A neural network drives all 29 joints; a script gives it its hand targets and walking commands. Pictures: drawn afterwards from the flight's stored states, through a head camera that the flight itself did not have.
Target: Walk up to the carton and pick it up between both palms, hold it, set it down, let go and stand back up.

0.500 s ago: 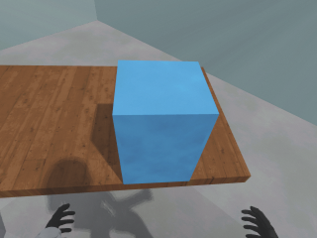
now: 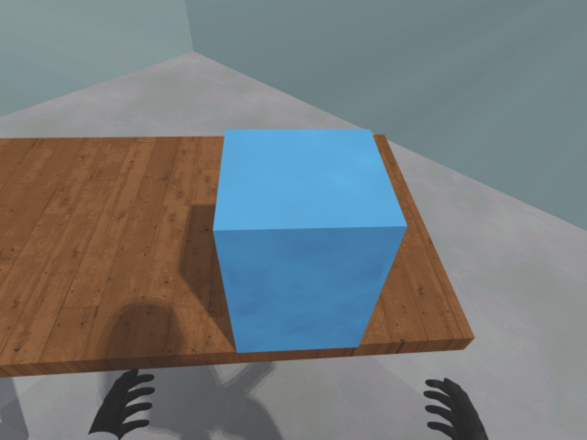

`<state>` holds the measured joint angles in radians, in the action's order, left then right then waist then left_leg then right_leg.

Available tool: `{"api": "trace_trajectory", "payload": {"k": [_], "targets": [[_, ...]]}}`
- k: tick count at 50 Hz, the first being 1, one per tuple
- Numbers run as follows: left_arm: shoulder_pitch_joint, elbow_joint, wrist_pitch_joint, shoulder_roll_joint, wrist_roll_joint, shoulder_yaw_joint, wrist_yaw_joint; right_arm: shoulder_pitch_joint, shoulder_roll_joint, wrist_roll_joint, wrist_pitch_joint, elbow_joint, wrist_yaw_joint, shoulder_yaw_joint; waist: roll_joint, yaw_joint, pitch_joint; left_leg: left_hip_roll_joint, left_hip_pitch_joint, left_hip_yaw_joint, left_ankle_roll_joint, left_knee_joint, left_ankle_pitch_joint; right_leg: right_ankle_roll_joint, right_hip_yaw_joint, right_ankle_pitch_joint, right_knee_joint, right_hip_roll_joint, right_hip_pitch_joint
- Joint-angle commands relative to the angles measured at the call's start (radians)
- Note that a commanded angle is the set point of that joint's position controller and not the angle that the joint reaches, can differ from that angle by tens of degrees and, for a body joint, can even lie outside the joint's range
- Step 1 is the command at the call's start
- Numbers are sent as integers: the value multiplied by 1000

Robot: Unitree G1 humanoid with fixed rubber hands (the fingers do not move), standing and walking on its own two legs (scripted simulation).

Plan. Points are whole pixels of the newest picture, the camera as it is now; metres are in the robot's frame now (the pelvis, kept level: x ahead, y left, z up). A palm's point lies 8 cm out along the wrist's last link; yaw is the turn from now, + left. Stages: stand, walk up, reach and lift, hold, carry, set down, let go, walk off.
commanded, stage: reach and lift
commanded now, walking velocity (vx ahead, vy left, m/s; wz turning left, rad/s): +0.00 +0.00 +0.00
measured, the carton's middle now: (298, 249) +0.38 +0.02 +0.06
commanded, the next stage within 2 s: none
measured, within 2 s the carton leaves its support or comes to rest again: neither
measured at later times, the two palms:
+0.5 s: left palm (106, 436) +0.14 +0.24 -0.03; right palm (456, 426) +0.17 -0.19 -0.02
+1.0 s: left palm (113, 410) +0.16 +0.23 +0.00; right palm (448, 392) +0.19 -0.17 +0.03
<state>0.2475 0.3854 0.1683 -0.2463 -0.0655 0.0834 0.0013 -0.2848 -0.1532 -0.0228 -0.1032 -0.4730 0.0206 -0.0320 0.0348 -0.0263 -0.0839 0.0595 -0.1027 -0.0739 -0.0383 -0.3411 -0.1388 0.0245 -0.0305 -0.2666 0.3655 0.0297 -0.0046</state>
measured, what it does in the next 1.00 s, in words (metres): stands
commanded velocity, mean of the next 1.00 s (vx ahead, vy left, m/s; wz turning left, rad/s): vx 0.00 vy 0.00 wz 0.00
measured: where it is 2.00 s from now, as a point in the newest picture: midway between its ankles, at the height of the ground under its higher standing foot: outside the picture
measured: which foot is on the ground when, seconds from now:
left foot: down 0.00-1.00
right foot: down 0.00-1.00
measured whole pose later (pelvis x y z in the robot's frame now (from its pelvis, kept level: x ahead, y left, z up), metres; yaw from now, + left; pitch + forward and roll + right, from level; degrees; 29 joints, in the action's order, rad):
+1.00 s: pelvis -0.01 +0.00 +0.00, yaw +0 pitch -4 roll +0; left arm 0.34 0.08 -0.01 -0.28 -0.24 -0.04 0.05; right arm -0.35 -0.10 -0.18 -0.08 -0.04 0.08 0.06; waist 0.04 -0.08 -0.05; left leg 0.07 -0.14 -0.07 -0.04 -0.33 -0.12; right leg 0.02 -0.03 -0.24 0.35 0.02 -0.04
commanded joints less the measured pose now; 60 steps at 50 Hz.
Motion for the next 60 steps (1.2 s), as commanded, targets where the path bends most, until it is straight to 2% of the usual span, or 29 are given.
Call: {"api": "trace_trajectory", "payload": {"k": [1,6,7,8,11,14,15,17,18,21,26,28,31,32,35,37,38,40,43,45,47,51,52,53,54,56,58,59,60], "targets": [[-29,-170,-74,-129,2,45,19,61,-113,-28,-51,173,-8,-37,-50,-25,79,-69,286,-19,-16,3,208,-24,63,105,-152,-66,-302],[-16,-207,-131,-114,5,47,28,46,-109,-69,-82,190,-12,-9,-86,-41,93,-69,292,-11,-24,-8,262,-32,50,135,-156,-62,-287],[-5,-226,-143,-105,4,35,29,21,-105,-78,-90,191,-13,-13,-96,-25,109,-67,305,-10,-31,-7,278,-35,52,158,-157,-67,-280],[-2,-242,-157,-100,5,34,32,27,-110,-81,-97,199,-16,-7,-101,-38,110,-66,307,-10,-34,-9,297,-42,47,154,-156,-65,-288],[28,-259,-188,-97,4,21,32,-1,-103,-90,-114,203,-15,-10,-107,-20,104,-66,313,-4,-41,-7,302,-48,47,151,-169,-65,-288],[57,-282,-217,-83,-11,-1,30,-29,-115,-91,-135,232,-10,-4,-117,-26,111,-63,316,6,-55,-22,362,-53,37,192,-171,-65,-270],[65,-308,-225,-79,-20,-13,29,-31,-116,-95,-141,240,-9,-16,-113,-10,100,-64,319,1,-55,-19,365,-52,40,196,-176,-62,-278],[70,-316,-248,-88,-33,-11,26,-55,-97,-91,-151,263,-5,-9,-96,-25,106,-65,293,1,-48,-14,340,-50,29,189,-171,-59,-265],[79,-287,-252,-90,-37,-14,23,-48,-91,-86,-148,260,-3,-17,-81,-3,55,-69,286,6,-44,-8,308,-42,34,166,-176,-59,-289],[86,-312,-283,-106,-57,-18,19,-69,-74,-97,-149,333,6,6,-58,-25,62,-63,268,8,-39,-1,260,-44,23,127,-176,-55,-282],[94,-334,-315,-127,-93,-33,13,-83,-46,-99,-143,423,19,22,-44,-33,48,-68,230,6,-25,-2,228,-40,13,96,-165,-49,-306],[101,-317,-321,-129,-120,-36,7,-89,-29,-118,-140,458,23,38,-4,-34,20,-68,201,8,-13,5,186,-37,3,72,-172,-44,-310],[73,-357,-340,-137,-131,-40,11,-73,-25,-123,-136,497,31,51,-39,-45,28,-63,189,15,-10,9,184,-40,-1,48,-164,-43,-317],[70,-356,-344,-137,-133,-36,13,-74,-37,-126,-135,509,32,55,-19,-50,33,-59,186,13,-11,9,179,-41,1,38,-157,-40,-321],[61,-384,-349,-142,-141,-43,14,-76,-12,-142,-138,531,41,69,-57,-50,37,-62,180,9,-6,2,143,-48,-12,11,-165,-31,-333],[68,-396,-346,-137,-161,-53,17,-82,-11,-149,-134,542,42,70,-49,-37,25,-60,173,20,-2,6,137,-48,-10,8,-167,-34,-323],[69,-453,-352,-140,-159,-50,23,-90,-17,-151,-135,577,45,75,-61,-52,79,-58,180,13,-7,12,138,-49,-12,-3,-162,-36,-308],[65,-437,-347,-133,-163,-66,29,-92,-14,-147,-129,569,41,51,-60,-33,53,-58,165,21,-6,20,114,-52,-15,-22,-171,-39,-334],[30,-421,-320,-141,-163,-60,29,-47,2,-146,-91,552,50,75,-67,-38,38,-58,162,24,-3,27,59,-54,-20,-60,-171,-26,-331],[1,-480,-282,-140,-175,-64,35,-23,-3,-155,-55,589,56,63,-80,-31,53,-57,164,24,-1,37,33,-52,-20,-62,-170,-28,-325],[-53,-512,-235,-144,-175,-57,48,59,-24,-157,-19,612,56,39,-96,-47,90,-50,162,19,-8,41,34,-52,-16,-63,-161,-33,-315],[-130,-622,-139,-138,-180,-31,59,128,-40,-176,49,692,73,38,-102,-48,122,-57,197,20,-6,31,93,-51,-10,6,-155,-41,-293],[-144,-654,-110,-139,-181,-32,61,148,-71,-165,64,730,75,11,-92,-32,156,-52,216,24,-10,39,111,-43,0,25,-146,-54,-285],[-108,-699,-88,-116,-170,-30,65,98,-53,-172,75,708,78,22,-111,-40,152,-53,236,22,-17,34,169,-51,8,58,-153,-58,-283],[-174,-681,-57,-115,-168,-23,64,187,-77,-178,93,708,79,19,-114,-42,152,-53,223,25,-22,41,173,-46,1,49,-152,-60,-272],[-130,-722,-3,-101,-155,-8,58,150,-71,-191,128,716,87,27,-88,-40,151,-51,266,23,-19,33,230,-49,9,94,-160,-65,-257],[-160,-719,64,-88,-130,14,46,203,-100,-196,162,706,104,31,-102,-22,144,-53,285,18,-29,33,296,-44,17,165,-161,-71,-240],[-181,-725,94,-84,-129,29,40,230,-116,-207,181,714,108,37,-66,-24,139,-51,278,22,-23,40,283,-40,14,158,-156,-75,-225],[-167,-747,114,-71,-118,39,35,206,-109,-222,193,710,112,47,-95,-37,145,-55,286,12,-25,39,306,-38,18,183,-160,-73,-224]]}}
